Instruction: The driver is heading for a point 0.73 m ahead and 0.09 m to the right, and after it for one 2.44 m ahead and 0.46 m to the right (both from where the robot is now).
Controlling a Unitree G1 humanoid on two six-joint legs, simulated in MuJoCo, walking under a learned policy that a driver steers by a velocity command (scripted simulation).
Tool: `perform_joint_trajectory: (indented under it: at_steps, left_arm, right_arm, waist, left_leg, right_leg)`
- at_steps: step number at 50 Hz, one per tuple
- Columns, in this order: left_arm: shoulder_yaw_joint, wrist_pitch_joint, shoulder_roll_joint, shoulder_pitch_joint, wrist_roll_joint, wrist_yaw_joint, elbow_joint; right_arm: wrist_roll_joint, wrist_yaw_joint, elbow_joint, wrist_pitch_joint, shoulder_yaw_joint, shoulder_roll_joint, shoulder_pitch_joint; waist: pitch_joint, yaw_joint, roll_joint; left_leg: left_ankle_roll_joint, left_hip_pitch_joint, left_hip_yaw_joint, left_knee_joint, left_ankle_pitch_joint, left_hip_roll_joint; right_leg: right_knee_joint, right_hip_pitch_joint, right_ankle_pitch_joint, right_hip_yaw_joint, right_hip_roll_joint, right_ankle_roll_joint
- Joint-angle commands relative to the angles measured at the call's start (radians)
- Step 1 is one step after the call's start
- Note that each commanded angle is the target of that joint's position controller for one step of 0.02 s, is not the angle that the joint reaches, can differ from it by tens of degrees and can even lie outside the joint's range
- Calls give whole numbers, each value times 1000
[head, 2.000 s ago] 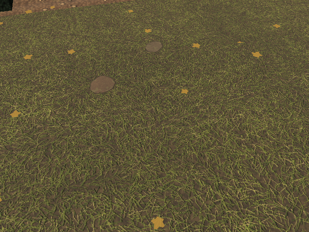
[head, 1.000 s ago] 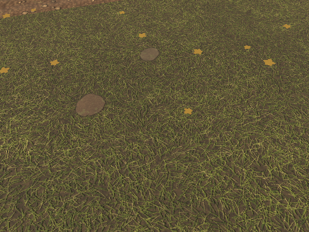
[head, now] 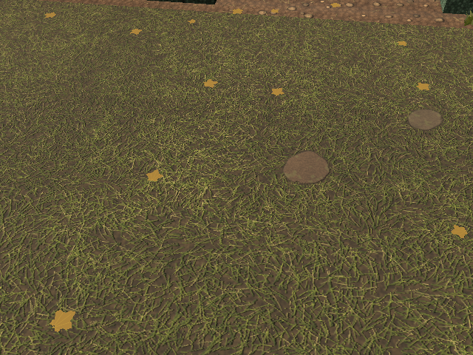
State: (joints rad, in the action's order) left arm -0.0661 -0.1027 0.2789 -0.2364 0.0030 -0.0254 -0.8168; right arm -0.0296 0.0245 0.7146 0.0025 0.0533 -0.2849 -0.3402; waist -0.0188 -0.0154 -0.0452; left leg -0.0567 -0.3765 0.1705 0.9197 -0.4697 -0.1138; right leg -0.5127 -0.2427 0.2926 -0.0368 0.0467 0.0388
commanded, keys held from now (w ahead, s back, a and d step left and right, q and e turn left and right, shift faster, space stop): w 1.00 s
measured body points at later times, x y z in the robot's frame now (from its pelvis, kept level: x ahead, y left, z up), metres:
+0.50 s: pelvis +0.23 +0.05 +0.00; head +0.25 +0.05 +0.45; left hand +0.27 +0.33 -0.13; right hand +0.37 -0.21 -0.10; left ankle +0.26 +0.15 -0.73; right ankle +0.15 -0.10 -0.65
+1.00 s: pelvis +0.54 -0.07 -0.16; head +0.56 -0.09 +0.29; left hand +0.74 +0.17 -0.25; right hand +0.48 -0.35 -0.29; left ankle +0.29 +0.14 -0.67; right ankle +0.62 -0.18 -0.90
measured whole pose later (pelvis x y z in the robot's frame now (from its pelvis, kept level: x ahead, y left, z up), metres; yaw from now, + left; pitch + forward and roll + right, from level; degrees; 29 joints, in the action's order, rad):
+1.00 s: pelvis +0.54 -0.07 -0.16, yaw +0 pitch +3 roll +5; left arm -0.04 -0.08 0.27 -0.09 0.00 -0.08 -0.80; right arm -0.03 0.04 0.86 -0.04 0.07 -0.29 -0.52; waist -0.01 -0.08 0.04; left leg 0.05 -0.19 0.09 1.44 -0.83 0.05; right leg -0.47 -0.40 -0.02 -0.02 -0.09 0.03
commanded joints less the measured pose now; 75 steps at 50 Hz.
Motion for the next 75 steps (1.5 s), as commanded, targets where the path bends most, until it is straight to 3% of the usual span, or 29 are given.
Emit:
perform_joint_trajectory:
  at_steps: [1,11,14,16,17,18,19,21,25,28,31,35,41,46,48,49,50,51,52,53,54,56,58,67,71,72,73,74,75]
  left_arm:
    - [-27,7,151,-65,2,9,36]
    - [-2,27,156,-195,5,34,-61]
    - [-2,36,165,-205,12,24,-72]
    - [-13,36,195,-116,10,36,-52]
    - [-6,45,185,-152,21,35,-59]
    - [13,40,133,-216,-4,27,-48]
    - [48,22,17,-343,-7,10,-51]
    - [-11,6,201,-142,55,2,-1]
    - [-8,46,115,-122,21,11,15]
    - [0,49,72,-91,-8,11,23]
    - [-23,26,125,101,22,2,91]
    - [-5,7,65,157,-22,-39,99]
    - [10,29,60,295,10,-85,162]
    - [0,34,79,170,21,-63,73]
    - [-38,25,145,-174,-6,-42,-44]
    - [-34,23,166,-298,-21,-41,-89]
    - [-39,24,246,-332,-17,-47,-102]
    - [-52,46,226,-375,-5,-43,-91]
    - [-71,61,274,-369,12,-36,-116]
    - [-49,64,216,-237,4,-24,-94]
    - [-25,36,175,-95,-21,-13,-45]
    - [7,-3,69,27,-19,-16,-45]
    - [1,-11,99,5,-27,6,-62]
    - [-20,44,123,-190,33,40,-156]
    - [-27,74,145,-153,18,42,-162]
    - [-17,79,122,-131,12,41,-146]
    - [10,67,42,-216,-3,35,-128]
    - [22,45,21,-226,-3,22,-128]
    - [-8,29,118,-139,27,17,-109]
  right_arm:
    - [17,-7,-94,-46,41,-144,78]
    - [19,-50,-184,-82,-1,-19,313]
    - [13,-60,-205,-84,10,-55,337]
    - [16,-69,-145,-95,44,-126,111]
    - [11,-63,-119,-90,55,-132,25]
    - [19,-53,-103,-88,75,-207,-107]
    - [1,-59,-97,-81,72,-228,-124]
    - [6,-69,-89,-75,44,-135,-70]
    - [7,-66,-95,-85,21,-75,94]
    - [29,-50,-45,-102,40,-131,27]
    - [7,-22,6,-122,45,-138,-56]
    - [13,25,36,-101,39,-135,-85]
    - [6,40,59,-60,31,-125,-181]
    - [6,34,73,-27,32,-118,-185]
    - [-3,18,107,-38,36,-127,-158]
    - [2,8,149,-56,31,-47,-227]
    - [-6,-13,139,-86,9,1,-364]
    - [-25,-21,105,-114,5,-43,-350]
    - [-52,-12,45,-125,0,-48,-244]
    - [-49,22,22,-113,0,-57,-136]
    - [-65,38,2,-101,10,-88,-71]
    - [6,35,36,-58,21,-85,-39]
    - [28,24,9,-59,13,-33,29]
    - [19,-55,-77,-78,2,-2,334]
    - [19,-66,-57,-83,35,-48,209]
    - [26,-61,-8,-83,58,-95,43]
    - [31,-57,6,-79,80,-179,-82]
    - [10,-64,25,-78,75,-170,-138]
    - [11,-61,14,-79,58,-124,-72]
  waist:
    - [125,45,169]
    - [65,102,173]
    - [92,82,161]
    - [-17,-53,190]
    - [-59,-96,121]
    - [-176,-120,-26]
    - [-327,-57,-268]
    - [-121,-74,-139]
    - [16,33,-43]
    - [4,29,29]
    - [71,-7,-7]
    - [49,-10,0]
    - [137,-66,-15]
    - [86,-59,3]
    - [-56,121,64]
    - [-122,142,231]
    - [-244,79,463]
    - [-352,134,447]
    - [-361,113,321]
    - [-294,66,154]
    - [-193,23,195]
    - [25,-34,135]
    - [64,-23,183]
    - [96,79,68]
    - [3,-15,93]
    - [-106,-82,63]
    - [-265,-83,-91]
    - [-350,-94,-213]
    - [-203,-91,-146]
  left_leg:
    - [25,-508,-29,143,120,133]
    - [70,-131,-180,-265,545,126]
    - [35,-91,-190,-310,428,114]
    - [-34,84,-142,-269,433,121]
    - [-59,242,-231,-410,334,65]
    - [-152,587,-2,-361,443,272]
    - [-311,785,396,-456,311,490]
    - [-276,545,369,-603,258,446]
    - [-239,217,159,-726,352,353]
    - [-261,189,74,-704,497,360]
    - [-204,357,95,-712,340,376]
    - [-145,104,-61,-589,224,285]
    - [-117,249,16,-344,146,351]
    - [-31,273,-40,-42,263,307]
    - [23,125,-116,420,353,207]
    - [87,-219,-111,902,-340,80]
    - [90,-495,55,1116,-417,68]
    - [86,-581,82,1090,-362,85]
    - [77,-680,39,1019,-225,101]
    - [60,-655,-87,979,-54,177]
    - [32,-619,-21,799,145,211]
    - [44,-419,-15,508,240,269]
    - [80,-332,-55,244,314,271]
    - [11,-269,-149,-344,496,176]
    - [-48,-6,-213,-412,428,106]
    - [-83,250,-166,-377,483,139]
    - [-215,626,182,-396,361,367]
    - [-286,746,536,-564,125,481]
    - [-241,646,481,-614,37,463]
  right_leg:
    - [313,265,273,-479,-331,178]
    - [320,90,-419,-102,-204,140]
    - [279,129,-462,-115,-241,134]
    - [82,176,-755,-85,-265,102]
    - [-84,135,-785,-45,-193,88]
    - [-399,-116,-546,-44,-154,56]
    - [-733,-393,250,-26,-2,5]
    - [-833,-521,179,-72,-72,32]
    - [-624,-374,23,-68,-179,-2]
    - [-579,-375,-127,-29,-172,-29]
    - [-423,-651,-272,-115,-207,-25]
    - [-179,-370,-781,-36,-140,1]
    - [-118,-561,-670,-72,-169,26]
    - [118,-262,-719,-41,-193,0]
    - [192,205,-788,59,-144,14]
    - [24,538,-974,-59,-252,73]
    - [-300,778,-1336,-139,-341,114]
    - [-231,795,-1186,-259,-396,186]
    - [-36,730,-550,-461,-480,269]
    - [186,527,-88,-600,-483,266]
    - [207,315,-72,-647,-546,293]
    - [187,-67,-347,-364,-393,207]
    - [248,-132,-445,-210,-298,194]
    - [261,191,-478,-80,-299,148]
    - [67,252,-744,-29,-263,104]
    - [-127,151,-700,11,-205,76]
    - [-497,-170,-333,64,-82,21]
    - [-708,-383,270,-36,15,10]
    - [-779,-499,252,-76,-36,19]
